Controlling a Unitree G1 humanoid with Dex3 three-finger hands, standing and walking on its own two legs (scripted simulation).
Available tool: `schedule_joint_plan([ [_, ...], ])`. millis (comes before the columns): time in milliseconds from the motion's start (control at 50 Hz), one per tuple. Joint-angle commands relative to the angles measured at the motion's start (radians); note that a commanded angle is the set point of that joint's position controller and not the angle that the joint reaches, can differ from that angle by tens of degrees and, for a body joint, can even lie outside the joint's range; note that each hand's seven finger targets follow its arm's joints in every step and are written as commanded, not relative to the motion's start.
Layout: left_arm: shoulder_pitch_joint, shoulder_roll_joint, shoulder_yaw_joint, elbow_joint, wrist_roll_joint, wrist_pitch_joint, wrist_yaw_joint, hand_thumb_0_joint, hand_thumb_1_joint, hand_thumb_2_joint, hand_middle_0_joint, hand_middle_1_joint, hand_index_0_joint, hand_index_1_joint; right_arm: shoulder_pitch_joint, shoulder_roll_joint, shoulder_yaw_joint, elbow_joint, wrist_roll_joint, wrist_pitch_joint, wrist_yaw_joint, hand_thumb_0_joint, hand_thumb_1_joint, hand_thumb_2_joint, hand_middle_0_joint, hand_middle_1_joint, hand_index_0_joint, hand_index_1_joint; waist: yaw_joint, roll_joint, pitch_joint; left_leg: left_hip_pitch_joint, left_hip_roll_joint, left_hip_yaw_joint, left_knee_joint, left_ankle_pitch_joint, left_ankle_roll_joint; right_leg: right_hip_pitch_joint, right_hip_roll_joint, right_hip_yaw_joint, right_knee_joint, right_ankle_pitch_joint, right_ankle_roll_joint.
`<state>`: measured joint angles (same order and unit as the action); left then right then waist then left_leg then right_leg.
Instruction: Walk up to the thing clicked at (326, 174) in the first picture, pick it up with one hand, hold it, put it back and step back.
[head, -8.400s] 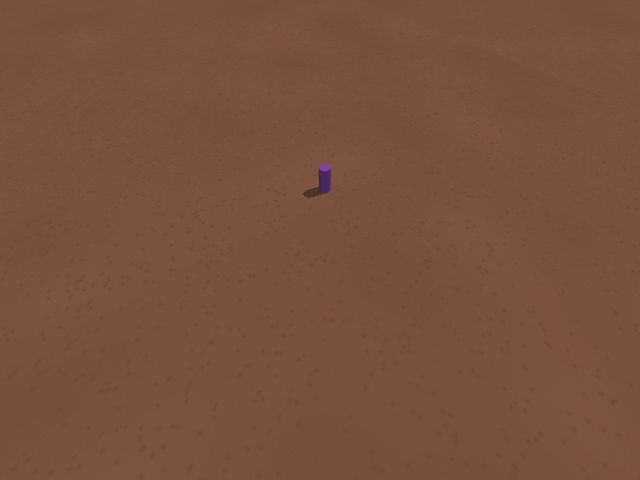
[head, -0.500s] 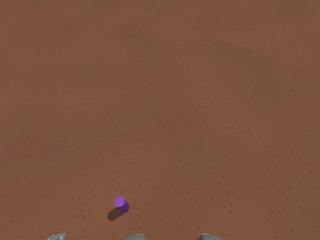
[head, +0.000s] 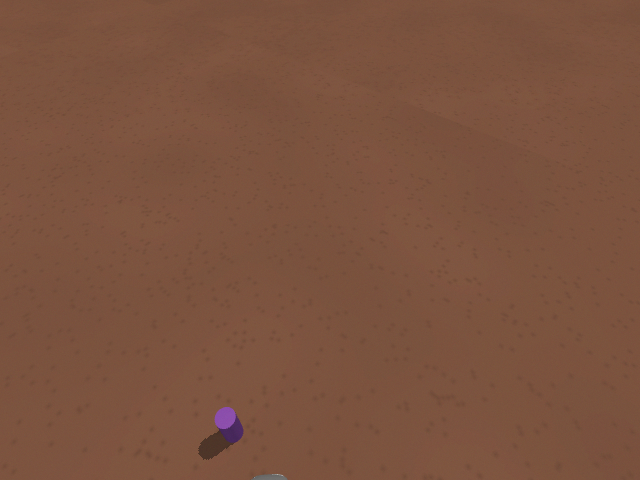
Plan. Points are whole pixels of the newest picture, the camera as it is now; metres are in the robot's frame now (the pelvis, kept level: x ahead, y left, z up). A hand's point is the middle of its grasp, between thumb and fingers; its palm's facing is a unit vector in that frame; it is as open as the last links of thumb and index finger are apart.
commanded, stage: walk up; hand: left
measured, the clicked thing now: (229, 425) +0.38 +0.29 -0.69
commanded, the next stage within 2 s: none
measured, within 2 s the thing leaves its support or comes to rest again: neither
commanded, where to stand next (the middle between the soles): +0.07 +0.01 m, yaw +2 degrees
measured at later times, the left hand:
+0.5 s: hand out of the picture +0.04 +0.29 -0.16, palm faces -0.01 -0.93 -0.37, open 7.4 cm
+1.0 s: hand out of the picture +0.05 +0.30 -0.14, palm faces +0.02 -0.94 -0.35, open 7.4 cm
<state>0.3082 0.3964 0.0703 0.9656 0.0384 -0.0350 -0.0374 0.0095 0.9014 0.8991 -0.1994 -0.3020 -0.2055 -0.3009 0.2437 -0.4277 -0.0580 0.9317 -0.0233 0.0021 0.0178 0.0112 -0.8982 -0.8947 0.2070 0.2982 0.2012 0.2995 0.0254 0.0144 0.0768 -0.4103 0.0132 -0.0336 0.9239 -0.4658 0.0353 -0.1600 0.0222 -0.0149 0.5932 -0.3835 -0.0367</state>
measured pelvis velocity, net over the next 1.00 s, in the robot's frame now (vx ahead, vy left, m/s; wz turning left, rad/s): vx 0.02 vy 0.02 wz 0.06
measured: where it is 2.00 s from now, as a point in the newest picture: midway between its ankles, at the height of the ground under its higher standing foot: outside the picture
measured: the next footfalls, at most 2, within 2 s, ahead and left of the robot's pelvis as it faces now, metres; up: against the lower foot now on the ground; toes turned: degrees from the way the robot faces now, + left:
left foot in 0.20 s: +0.17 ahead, +0.14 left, +0.00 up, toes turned +2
right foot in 0.50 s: +0.00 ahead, -0.11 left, +0.00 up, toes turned -3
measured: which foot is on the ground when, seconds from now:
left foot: up 0.00-0.18, down 0.20-0.52, up 0.54-0.80, down 0.82-1.00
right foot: down 0.00-0.22, up 0.24-0.48, down 0.50-0.84, up 0.86-1.00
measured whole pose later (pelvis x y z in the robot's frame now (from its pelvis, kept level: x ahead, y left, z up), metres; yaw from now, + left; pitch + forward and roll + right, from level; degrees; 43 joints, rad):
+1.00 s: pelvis +0.02 +0.02 +0.01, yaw +3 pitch -4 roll +0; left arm 0.31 0.44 0.06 0.88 0.02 0.01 -0.04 0.01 0.90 0.90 -0.20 -0.30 -0.20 -0.30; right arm 0.34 -0.39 -0.04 0.85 -0.01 -0.09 0.01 0.01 -0.90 -0.89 0.21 0.30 0.20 0.30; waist -0.01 -0.06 0.08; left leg -0.16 -0.02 0.01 0.51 -0.29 0.03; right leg -0.43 -0.05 0.04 0.97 -0.40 -0.02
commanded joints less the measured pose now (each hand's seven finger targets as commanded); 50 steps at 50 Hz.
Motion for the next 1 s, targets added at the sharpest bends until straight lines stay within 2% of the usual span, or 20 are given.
schedule_joint_plan([
  [0,0.018,0.287,0.064,-0.098,-0.024,-0.052,0.029,0.0,0.9,0.9,-0.2,-0.3,-0.2,-0.3,-0.076,-0.178,-0.051,-0.126,0.006,-0.063,0.004,0.0,-0.9,-0.9,0.2,0.3,0.2,0.3,0.013,-0.094,0.06,-0.269,0.026,-0.066,0.006,0.068,-0.015,0.135,-0.297,0.326,-0.301,0.182,-0.186],
  [80,-0.046,0.237,0.03,-0.13,-0.025,-0.03,0.039,0.0,0.9,0.9,-0.2,-0.3,-0.2,-0.3,-0.065,-0.126,-0.037,-0.101,0.02,-0.053,0.002,0.0,-0.9,-0.9,0.2,0.3,0.2,0.3,-0.004,-0.151,0.016,0.055,0.008,0.044,-0.219,0.198,-0.034,-0.06,-0.227,0.082,-0.155,0.668,-0.135],
  [120,-0.081,0.232,0.019,-0.139,-0.046,-0.003,0.046,0.0,0.9,0.9,-0.2,-0.3,-0.2,-0.3,-0.022,-0.116,-0.039,-0.073,0.028,-0.052,-0.012,0.0,-0.9,-0.9,0.2,0.3,0.2,0.3,-0.036,-0.141,-0.029,0.225,-0.037,0.089,-0.362,0.409,-0.019,-0.122,-0.178,0.039,-0.016,0.686,-0.088],
  [160,-0.087,0.188,0.002,-0.157,-0.059,0.017,0.053,0.0,0.9,0.9,-0.2,-0.3,-0.2,-0.3,0.045,-0.187,-0.057,-0.048,0.017,-0.052,-0.034,0.0,-0.9,-0.9,0.2,0.3,0.2,0.3,-0.081,-0.039,-0.071,0.367,0.005,0.044,-0.404,0.674,0.01,-0.213,-0.104,0.053,0.119,0.505,-0.035],
  [180,-0.039,0.151,-0.007,-0.162,-0.071,0.024,0.056,0.0,0.9,0.9,-0.2,-0.3,-0.2,-0.3,0.064,-0.249,-0.069,-0.059,0.012,-0.056,-0.042,0.0,-0.9,-0.9,0.2,0.3,0.2,0.3,-0.071,0.089,-0.136,0.403,0.193,-0.174,-0.434,0.871,0.078,-0.244,-0.029,0.05,0.265,0.285,0.005],
  [200,0.028,0.166,-0.001,-0.138,-0.078,0.048,0.063,0.0,0.9,0.9,-0.2,-0.3,-0.2,-0.3,0.041,-0.27,-0.061,-0.083,0.028,-0.058,-0.045,0.0,-0.9,-0.9,0.2,0.3,0.2,0.3,-0.048,0.134,-0.213,0.342,0.37,-0.434,-0.509,0.843,0.222,-0.195,0.024,0.086,0.412,-0.202,0.019],
  [220,0.026,0.205,0.009,-0.103,-0.063,0.072,0.069,0.0,0.9,0.9,-0.2,-0.3,-0.2,-0.3,0.007,-0.272,-0.069,-0.08,0.032,-0.051,-0.05,0.0,-0.9,-0.9,0.2,0.3,0.2,0.3,-0.042,0.064,-0.212,0.248,0.37,-0.469,-0.537,0.557,0.239,-0.148,-0.011,0.158,0.489,-0.26,0.008],
  [340,0.102,0.213,0.038,-0.028,-0.042,0.084,0.038,0.0,0.9,0.9,-0.2,-0.3,-0.2,-0.3,-0.162,-0.258,-0.066,-0.115,-0.001,-0.022,-0.048,0.0,-0.9,-0.9,0.2,0.3,0.2,0.3,0.013,0.159,-0.099,0.022,0.239,-0.232,-0.631,-0.079,0.131,-0.153,-0.025,0.068,0.402,-0.158,-0.001],
  [440,0.168,0.186,0.07,-0.007,-0.018,0.081,0.021,0.0,0.9,0.9,-0.2,-0.3,-0.2,-0.3,-0.182,-0.257,-0.071,-0.13,-0.013,0.006,-0.036,0.0,-0.9,-0.9,0.2,0.3,0.2,0.3,0.031,0.163,-0.112,-0.11,0.231,-0.222,-0.625,-0.165,0.086,0.033,-0.011,-0.046,0.06,-0.083,-0.009],
  [480,0.169,0.227,0.091,-0.035,0.015,0.073,0.021,0.0,0.9,0.9,-0.2,-0.3,-0.2,-0.3,-0.141,-0.174,-0.05,-0.127,0.001,0.014,-0.044,0.0,-0.9,-0.9,0.2,0.3,0.2,0.3,0.048,-0.062,-0.057,-0.204,0.084,-0.085,-0.367,-0.186,-0.024,0.011,-0.119,0.182,-0.24,-0.305,-0.07],
  [500,0.03,0.33,0.108,-0.107,0.027,0.069,0.023,0.0,0.9,0.9,-0.2,-0.3,-0.2,-0.3,-0.194,-0.126,-0.043,-0.135,0.007,0.008,-0.05,0.0,-0.9,-0.9,0.2,0.3,0.2,0.3,0.062,-0.311,0.049,-0.23,-0.108,0.034,-0.008,-0.091,-0.059,-0.276,-0.386,0.576,-0.433,-0.594,-0.182],
  [520,-0.095,0.347,0.101,-0.165,0.022,0.06,0.025,0.0,0.9,0.9,-0.2,-0.3,-0.2,-0.3,-0.208,-0.2,-0.067,-0.131,0.008,0.006,-0.062,0.0,-0.9,-0.9,0.2,0.3,0.2,0.3,0.035,-0.194,0.132,-0.119,-0.044,-0.084,0.125,-0.025,-0.058,-0.469,-0.455,0.615,-0.449,-0.565,-0.248],
  [560,-0.184,0.23,0.071,-0.154,0.007,0.027,0.04,0.0,0.9,0.9,-0.2,-0.3,-0.2,-0.3,-0.057,-0.148,-0.056,-0.066,0.026,-0.012,-0.04,0.0,-0.9,-0.9,0.2,0.3,0.2,0.3,-0.048,-0.036,0.058,-0.079,-0.072,-0.096,0.144,0.101,-0.047,-0.294,-0.278,0.304,-0.319,-0.144,-0.175],
  [660,0.036,0.292,0.097,-0.138,0.015,-0.008,0.011,0.0,0.9,0.9,-0.2,-0.3,-0.2,-0.3,-0.132,-0.193,-0.054,-0.131,0.005,-0.05,0.014,0.0,-0.9,-0.9,0.2,0.3,0.2,0.3,0.09,-0.192,0.04,-0.271,-0.018,0.032,-0.11,0.002,-0.044,0.154,-0.301,0.353,-0.347,-0.351,-0.182],
  [700,0.104,0.289,0.093,-0.122,0.003,-0.012,0.009,0.0,0.9,0.9,-0.2,-0.3,-0.2,-0.3,-0.171,-0.175,-0.048,-0.154,0.003,-0.063,0.02,0.0,-0.9,-0.9,0.2,0.3,0.2,0.3,0.104,-0.149,0.063,-0.268,0.004,0.011,-0.229,-0.035,-0.029,0.228,-0.336,0.358,-0.324,-0.199,-0.196],
  [780,0.002,0.249,0.054,-0.178,-0.022,0.003,-0.002,0.0,0.9,0.9,-0.2,-0.3,-0.2,-0.3,0.075,-0.148,-0.061,-0.084,0.006,-0.093,0.004,0.0,-0.9,-0.9,0.2,0.3,0.2,0.3,-0.053,-0.092,-0.073,0.282,-0.059,0.111,-0.589,0.25,0.005,0.009,-0.205,0.057,-0.024,0.302,-0.105],
  [800,0.012,0.184,0.032,-0.202,-0.024,0.006,-0.001,0.0,0.9,0.9,-0.2,-0.3,-0.2,-0.3,0.198,-0.207,-0.091,-0.061,-0.001,-0.099,-0.011,0.0,-0.9,-0.9,0.2,0.3,0.2,0.3,-0.101,0.035,-0.163,0.591,0.015,-0.047,-0.583,0.194,0.033,-0.222,-0.137,-0.022,0.215,0.278,-0.051],
  [820,-0.03,0.121,0.02,-0.241,-0.027,0.006,-0.005,0.0,0.9,0.9,-0.2,-0.3,-0.2,-0.3,0.272,-0.333,-0.12,-0.074,-0.021,-0.106,-0.024,0.0,-0.9,-0.9,0.2,0.3,0.2,0.3,-0.136,0.233,-0.139,0.702,0.33,-0.588,-0.66,0.032,0.158,-0.604,0.015,-0.055,0.421,-0.122,0.009],
  [840,-0.088,0.239,0.048,-0.235,-0.011,0.014,0.011,0.0,0.9,0.9,-0.2,-0.3,-0.2,-0.3,0.261,-0.357,-0.127,-0.089,0.015,-0.103,-0.022,0.0,-0.9,-0.9,0.2,0.3,0.2,0.3,-0.146,0.077,-0.071,0.536,0.439,-0.662,-0.659,0.072,0.272,-0.571,-0.085,0.114,0.46,-0.208,0.0],
  [980,0.02,0.17,0.026,-0.125,-0.05,0.012,0.014,0.0,0.9,0.9,-0.2,-0.3,-0.2,-0.3,-0.009,-0.184,-0.031,-0.154,0.015,-0.092,-0.035,0.0,-0.9,-0.9,0.2,0.3,0.2,0.3,0.002,0.141,0.063,0.052,0.194,-0.048,-0.548,0.788,0.159,-0.201,-0.109,0.04,0.274,0.059,0.038],
])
